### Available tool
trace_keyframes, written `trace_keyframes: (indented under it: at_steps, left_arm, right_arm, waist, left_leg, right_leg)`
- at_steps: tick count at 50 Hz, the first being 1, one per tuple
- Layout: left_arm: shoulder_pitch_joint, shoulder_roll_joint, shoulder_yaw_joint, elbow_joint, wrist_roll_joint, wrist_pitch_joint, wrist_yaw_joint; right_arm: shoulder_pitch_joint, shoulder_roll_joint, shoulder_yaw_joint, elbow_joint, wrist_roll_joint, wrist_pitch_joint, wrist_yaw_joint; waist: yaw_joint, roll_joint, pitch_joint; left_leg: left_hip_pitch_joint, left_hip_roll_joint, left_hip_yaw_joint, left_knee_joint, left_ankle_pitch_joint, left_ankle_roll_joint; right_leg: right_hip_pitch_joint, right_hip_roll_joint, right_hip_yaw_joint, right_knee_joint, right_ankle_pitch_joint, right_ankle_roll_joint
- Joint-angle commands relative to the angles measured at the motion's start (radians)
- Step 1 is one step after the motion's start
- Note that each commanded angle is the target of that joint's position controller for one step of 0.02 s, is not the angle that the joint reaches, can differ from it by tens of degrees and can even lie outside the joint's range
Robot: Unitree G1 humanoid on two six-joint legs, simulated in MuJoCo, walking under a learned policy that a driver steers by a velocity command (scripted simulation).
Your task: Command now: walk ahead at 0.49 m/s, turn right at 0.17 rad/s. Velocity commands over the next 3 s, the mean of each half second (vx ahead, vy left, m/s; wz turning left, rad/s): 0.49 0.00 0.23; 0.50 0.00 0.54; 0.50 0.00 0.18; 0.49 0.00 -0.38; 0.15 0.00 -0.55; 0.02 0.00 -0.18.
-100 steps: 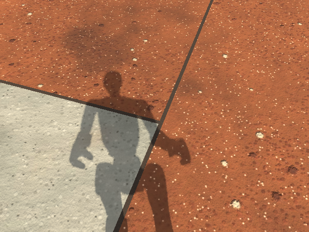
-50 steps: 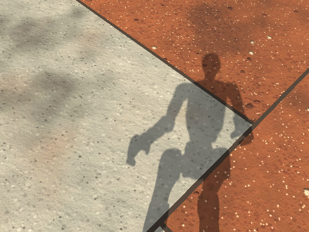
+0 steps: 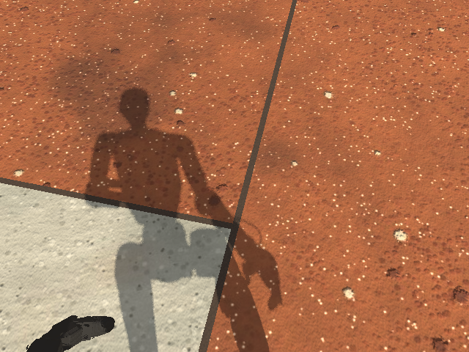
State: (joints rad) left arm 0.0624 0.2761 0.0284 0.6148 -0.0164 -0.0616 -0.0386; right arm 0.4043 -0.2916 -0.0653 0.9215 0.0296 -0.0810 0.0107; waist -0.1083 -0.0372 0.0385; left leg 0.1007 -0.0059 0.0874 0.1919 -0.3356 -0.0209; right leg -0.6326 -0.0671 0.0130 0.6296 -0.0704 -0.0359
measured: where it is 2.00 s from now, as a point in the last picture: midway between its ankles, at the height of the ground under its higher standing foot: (118, 176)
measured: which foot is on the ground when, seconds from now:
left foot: down 0.00-0.06, up 0.08-0.60, down 0.62-1.00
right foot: up 0.00-0.04, down 0.06-0.60, up 0.62-1.00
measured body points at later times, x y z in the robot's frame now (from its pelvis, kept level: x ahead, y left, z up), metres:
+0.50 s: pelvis +0.28 -0.02 +0.00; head +0.31 -0.01 +0.45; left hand +0.28 +0.26 -0.12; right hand +0.50 -0.24 -0.10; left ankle +0.44 +0.15 -0.69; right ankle +0.18 -0.12 -0.73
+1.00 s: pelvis +0.57 +0.07 +0.01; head +0.60 +0.11 +0.46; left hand +0.67 +0.39 -0.07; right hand +0.75 -0.17 -0.09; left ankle +0.46 +0.12 -0.73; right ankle +0.81 +0.01 -0.69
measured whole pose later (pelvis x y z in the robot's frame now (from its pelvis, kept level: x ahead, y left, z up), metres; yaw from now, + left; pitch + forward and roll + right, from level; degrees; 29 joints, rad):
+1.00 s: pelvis +0.57 +0.07 +0.01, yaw +28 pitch +2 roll +0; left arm 0.03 0.29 0.04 0.66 0.00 -0.10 -0.02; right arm 0.33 -0.30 -0.07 0.74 0.02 -0.04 -0.01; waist -0.08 -0.04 0.04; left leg -0.09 -0.11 -0.16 0.38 -0.31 0.08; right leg -0.60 -0.04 0.09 0.54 0.05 0.06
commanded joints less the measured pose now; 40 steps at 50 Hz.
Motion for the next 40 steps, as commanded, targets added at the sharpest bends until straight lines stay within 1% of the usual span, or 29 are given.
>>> trace_keyframes:
  at_steps: [1,2,3,4,5,6,7,8,9,10,11,13,15,18,20,23,25,26,28,29,30,31,32,33,34,35,36,37,40]
  left_arm:
    - [0.016,0.108,0.038,-0.077,0.004,-0.011,-0.004]
    - [0.133,0.14,0.059,-0.045,0.005,-0.007,0.0]
    - [0.277,0.182,0.083,-0.004,0.006,0.0,0.012]
    - [0.412,0.293,0.107,0.009,0.032,0.008,0.029]
    - [0.431,0.271,0.094,0.008,0.025,0.008,0.026]
    - [0.38,0.197,0.071,0.009,0.022,0.0,0.022]
    - [0.302,0.172,0.062,0.011,0.016,-0.006,0.021]
    - [0.24,0.137,0.052,0.015,0.016,-0.012,0.019]
    - [0.196,0.113,0.047,0.014,0.022,-0.021,0.015]
    - [0.17,0.099,0.047,0.019,0.028,-0.032,0.013]
    - [0.157,0.09,0.048,0.028,0.029,-0.045,0.012]
    - [0.146,0.093,0.053,0.052,0.031,-0.062,0.015]
    - [0.16,0.098,0.058,0.076,0.039,-0.066,0.024]
    - [0.169,0.117,0.063,0.095,0.036,-0.063,0.038]
    - [0.194,0.138,0.069,0.112,0.03,-0.057,0.045]
    - [0.25,0.16,0.079,0.145,0.016,-0.037,0.05]
    - [0.269,0.172,0.085,0.16,0.006,-0.017,0.052]
    - [0.265,0.181,0.088,0.162,0.003,-0.008,0.054]
    - [0.247,0.21,0.095,0.156,-0.001,0.01,0.063]
    - [0.235,0.219,0.096,0.15,-0.002,0.02,0.067]
    - [0.217,0.216,0.092,0.144,-0.008,0.024,0.071]
    - [0.237,0.176,0.074,0.127,0.012,0.013,0.073]
    - [0.339,0.029,0.029,0.079,0.036,-0.019,0.053]
    - [0.217,0.118,0.039,0.066,-0.003,-0.059,0.038]
    - [0.128,0.157,0.049,0.034,-0.035,-0.079,0.032]
    - [0.117,0.147,0.046,0.034,-0.021,-0.088,0.039]
    - [0.116,0.152,0.052,0.044,0.009,-0.087,0.046]
    - [0.137,0.156,0.058,0.046,0.02,-0.077,0.045]
    - [0.149,0.119,0.052,0.04,0.032,-0.047,0.044]
  right_arm:
    - [-0.057,-0.204,-0.036,-0.058,0.007,0.001,-0.006]
    - [-0.062,-0.204,-0.032,-0.057,0.005,0.009,-0.009]
    - [-0.046,-0.181,-0.019,-0.058,-0.002,0.01,-0.013]
    - [0.033,-0.077,0.018,-0.094,-0.026,0.0,-0.005]
    - [0.088,-0.04,0.035,-0.072,-0.02,-0.017,0.003]
    - [-0.02,-0.152,0.0,-0.091,0.019,-0.022,0.007]
    - [-0.09,-0.156,-0.002,-0.119,0.03,-0.024,0.005]
    - [-0.113,-0.14,-0.001,-0.118,0.016,-0.019,0.0]
    - [-0.095,-0.128,-0.006,-0.109,0.005,-0.006,-0.003]
    - [-0.06,-0.108,-0.005,-0.095,0.005,0.01,-0.004]
    - [-0.042,-0.082,-0.001,-0.085,0.006,0.025,-0.005]
    - [-0.063,-0.063,-0.002,-0.094,0.004,0.044,-0.01]
    - [-0.119,-0.062,-0.005,-0.115,0.0,0.048,-0.012]
    - [-0.196,-0.049,0.0,-0.14,-0.008,0.036,0.006]
    - [-0.272,-0.033,0.01,-0.167,-0.013,0.031,0.021]
    - [-0.365,-0.029,0.018,-0.216,-0.012,0.03,0.04]
    - [-0.402,-0.035,0.017,-0.25,-0.011,0.029,0.052]
    - [-0.403,-0.042,0.014,-0.263,-0.009,0.03,0.058]
    - [-0.347,-0.076,-0.004,-0.273,-0.006,0.036,0.061]
    - [-0.255,-0.109,-0.023,-0.258,-0.002,0.04,0.057]
    - [-0.101,-0.161,-0.054,-0.224,0.0,0.043,0.045]
    - [0.04,-0.248,-0.087,-0.198,0.001,0.056,0.022]
    - [-0.003,-0.331,-0.094,-0.216,0.001,0.046,0.018]
    - [0.017,-0.243,-0.07,-0.238,-0.006,0.032,0.024]
    - [-0.02,-0.196,-0.058,-0.233,-0.011,0.019,0.025]
    - [-0.083,-0.168,-0.049,-0.24,-0.006,0.013,0.025]
    - [-0.143,-0.134,-0.04,-0.252,-0.007,0.012,0.023]
    - [-0.171,-0.116,-0.031,-0.27,-0.021,0.012,0.017]
    - [-0.168,-0.139,-0.037,-0.271,-0.017,0.01,0.001]
  waist:
    - [0.119,0.128,-0.013]
    - [0.192,0.125,-0.086]
    - [0.26,0.115,-0.168]
    - [0.258,-0.093,-0.347]
    - [0.234,-0.193,-0.503]
    - [0.247,-0.104,-0.344]
    - [0.215,-0.088,-0.192]
    - [0.179,-0.046,-0.122]
    - [0.141,-0.063,-0.081]
    - [0.113,-0.078,-0.075]
    - [0.1,-0.064,-0.067]
    - [0.085,-0.047,-0.023]
    - [0.093,-0.032,0.01]
    - [0.112,-0.015,0.03]
    - [0.144,0.005,0.055]
    - [0.18,0.026,0.085]
    - [0.184,0.02,0.086]
    - [0.173,0.01,0.074]
    - [0.125,-0.036,0.0]
    - [0.07,-0.048,-0.06]
    - [-0.018,-0.031,-0.141]
    - [-0.068,0.084,-0.232]
    - [0.071,0.298,-0.32]
    - [-0.015,0.161,-0.393]
    - [-0.018,0.116,-0.243]
    - [0.032,0.035,-0.154]
    - [0.069,0.022,-0.1]
    - [0.101,0.049,-0.089]
    - [0.124,0.057,-0.065]
  left_leg:
    - [-0.066,0.266,-0.082,0.076,0.786,0.153]
    - [-0.09,0.24,-0.045,0.228,0.911,0.131]
    - [-0.222,0.197,-0.031,0.431,0.854,0.1]
    - [-0.564,0.086,-0.008,0.843,0.411,0.044]
    - [-0.694,-0.026,-0.174,1.054,-0.258,0.034]
    - [-0.789,0.024,-0.221,1.13,-0.228,0.048]
    - [-0.823,0.072,-0.186,1.097,-0.132,0.056]
    - [-0.793,0.111,-0.172,1.044,-0.053,0.051]
    - [-0.736,0.139,-0.177,1.001,0.007,0.045]
    - [-0.675,0.152,-0.182,0.993,0.052,0.038]
    - [-0.652,0.151,-0.178,0.991,0.078,0.031]
    - [-0.685,0.149,-0.193,0.955,0.134,0.017]
    - [-0.751,0.141,-0.216,0.87,0.226,0.009]
    - [-0.752,0.123,-0.187,0.671,0.39,0.009]
    - [-0.742,0.116,-0.135,0.569,0.443,0.016]
    - [-0.796,0.109,-0.1,0.477,0.411,0.041]
    - [-0.824,0.095,-0.07,0.443,0.332,0.063]
    - [-0.805,0.078,-0.047,0.431,0.286,0.079]
    - [-0.681,0.008,0.018,0.44,0.182,0.117]
    - [-0.559,-0.034,0.039,0.44,0.146,0.143]
    - [-0.328,-0.073,0.032,0.372,0.195,0.181]
    - [-0.027,0.053,-0.192,0.345,0.209,0.242]
    - [0.281,0.297,-0.777,0.251,0.044,0.445]
    - [0.316,0.335,-0.915,0.116,-0.038,0.45]
    - [0.209,0.309,-0.762,0.091,0.032,0.397]
    - [0.062,0.262,-0.64,0.095,0.142,0.36]
    - [-0.063,0.22,-0.545,0.087,0.261,0.336]
    - [-0.142,0.195,-0.495,0.068,0.349,0.332]
    - [-0.263,0.16,-0.407,0.035,0.496,0.333]
  right_leg:
    - [0.197,0.058,-0.05,-0.063,-0.019,-0.049]
    - [0.371,0.089,-0.074,-0.093,0.002,-0.076]
    - [0.618,0.069,-0.047,-0.084,0.014,-0.103]
    - [1.014,-0.216,0.324,-0.077,-0.051,-0.22]
    - [1.07,-0.364,0.705,-0.25,-0.195,-0.298]
    - [0.948,-0.325,0.607,-0.295,-0.244,-0.241]
    - [0.795,-0.289,0.447,-0.322,-0.183,-0.209]
    - [0.67,-0.244,0.34,-0.352,-0.114,-0.187]
    - [0.572,-0.208,0.249,-0.394,-0.067,-0.171]
    - [0.511,-0.191,0.198,-0.435,-0.057,-0.166]
    - [0.478,-0.185,0.158,-0.467,-0.027,-0.172]
    - [0.447,-0.182,0.072,-0.508,0.041,-0.171]
    - [0.469,-0.172,0.001,-0.522,0.089,-0.163]
    - [0.502,-0.149,-0.099,-0.533,0.119,-0.139]
    - [0.526,-0.161,-0.14,-0.545,0.125,-0.133]
    - [0.646,-0.198,-0.17,-0.512,0.174,-0.13]
    - [0.734,-0.219,-0.185,-0.46,0.269,-0.122]
    - [0.761,-0.224,-0.198,-0.418,0.382,-0.113]
    - [0.79,-0.22,-0.222,-0.272,0.738,-0.089]
    - [0.775,-0.207,-0.232,-0.131,0.853,-0.074]
    - [0.682,-0.17,-0.253,0.079,0.813,-0.042]
    - [0.431,-0.119,-0.248,0.386,0.439,0.006]
    - [-0.015,0.107,-0.11,0.717,-0.515,0.07]
    - [-0.124,0.098,0.094,0.792,-0.526,0.049]
    - [-0.184,0.049,0.094,0.746,-0.424,0.025]
    - [-0.148,0.003,0.086,0.654,-0.339,0.018]
    - [-0.088,-0.023,0.078,0.57,-0.295,0.028]
    - [-0.021,-0.04,0.085,0.537,-0.26,0.038]
    - [0.028,-0.04,0.051,0.414,-0.209,0.088]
